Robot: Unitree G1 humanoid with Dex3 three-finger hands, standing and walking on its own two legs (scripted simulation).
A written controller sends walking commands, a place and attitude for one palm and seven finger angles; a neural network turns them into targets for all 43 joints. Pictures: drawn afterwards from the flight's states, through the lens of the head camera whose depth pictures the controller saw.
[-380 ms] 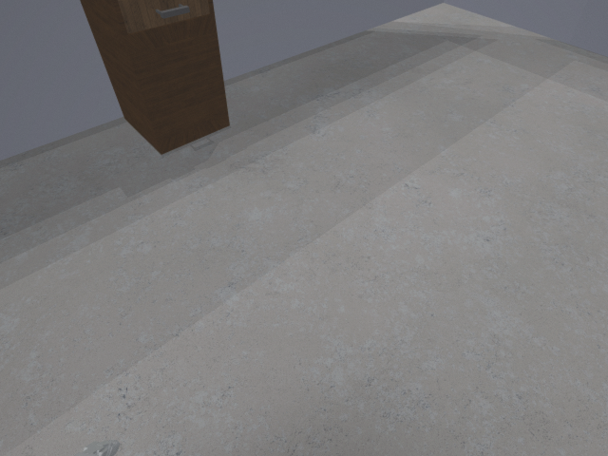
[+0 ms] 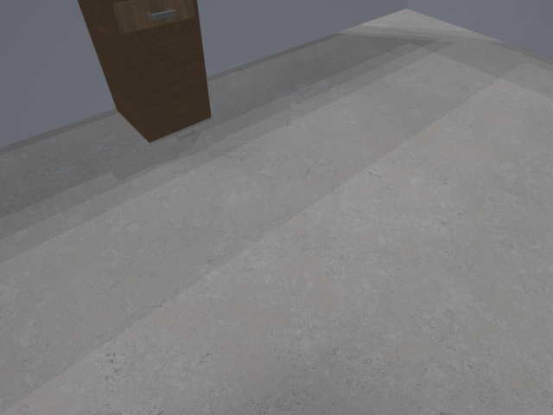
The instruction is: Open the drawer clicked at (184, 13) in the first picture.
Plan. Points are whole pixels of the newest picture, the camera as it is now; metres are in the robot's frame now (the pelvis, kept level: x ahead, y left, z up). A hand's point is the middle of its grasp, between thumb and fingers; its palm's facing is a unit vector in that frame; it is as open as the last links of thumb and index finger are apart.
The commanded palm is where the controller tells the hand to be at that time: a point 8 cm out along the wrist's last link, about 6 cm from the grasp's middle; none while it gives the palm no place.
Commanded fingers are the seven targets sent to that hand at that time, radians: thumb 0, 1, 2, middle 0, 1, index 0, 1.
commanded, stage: stand and wait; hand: left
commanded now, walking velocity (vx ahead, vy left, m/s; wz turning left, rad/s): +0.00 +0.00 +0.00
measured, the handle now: (161, 13) +1.75 +0.65 -0.10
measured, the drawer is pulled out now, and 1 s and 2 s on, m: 0.00 0.00 0.00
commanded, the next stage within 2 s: look at it before walking up in 0.44 s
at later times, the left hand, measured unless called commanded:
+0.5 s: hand out of the picture +0.07 +0.24 -0.15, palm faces -0.03 -0.94 -0.33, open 7.4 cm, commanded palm none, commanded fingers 0.00 0.90 0.90 -0.20 -0.30 -0.20 -0.30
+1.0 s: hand out of the picture +0.05 +0.23 -0.15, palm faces -0.03 -0.95 -0.32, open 7.4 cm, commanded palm none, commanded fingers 0.00 0.90 0.90 -0.20 -0.30 -0.20 -0.30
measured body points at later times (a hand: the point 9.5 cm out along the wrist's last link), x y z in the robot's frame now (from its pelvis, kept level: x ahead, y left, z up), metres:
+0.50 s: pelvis -0.01 -0.01 +0.00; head -0.01 +0.00 +0.45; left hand +0.07 +0.29 -0.13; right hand +0.06 -0.31 -0.13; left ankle -0.03 +0.11 -0.74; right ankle -0.02 -0.14 -0.74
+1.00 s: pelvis -0.02 -0.01 +0.01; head -0.02 -0.01 +0.46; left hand +0.05 +0.28 -0.13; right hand +0.06 -0.31 -0.12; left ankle -0.03 +0.11 -0.74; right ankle -0.02 -0.14 -0.74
